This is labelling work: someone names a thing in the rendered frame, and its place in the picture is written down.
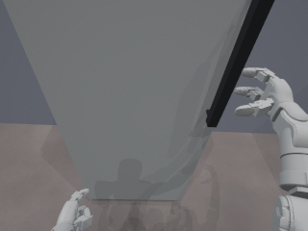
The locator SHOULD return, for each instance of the right robot hand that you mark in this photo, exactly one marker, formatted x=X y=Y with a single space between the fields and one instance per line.
x=277 y=91

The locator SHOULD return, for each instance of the right robot forearm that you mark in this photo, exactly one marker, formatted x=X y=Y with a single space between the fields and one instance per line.
x=290 y=123

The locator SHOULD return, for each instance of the handle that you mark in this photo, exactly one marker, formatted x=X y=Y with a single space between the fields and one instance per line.
x=254 y=21

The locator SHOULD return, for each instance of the fridge door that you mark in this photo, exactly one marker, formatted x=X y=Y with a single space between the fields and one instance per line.
x=128 y=83

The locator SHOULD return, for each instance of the left robot hand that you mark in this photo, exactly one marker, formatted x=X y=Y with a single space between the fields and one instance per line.
x=78 y=217

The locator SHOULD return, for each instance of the robot right upper arm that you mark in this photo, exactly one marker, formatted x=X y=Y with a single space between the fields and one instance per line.
x=290 y=213

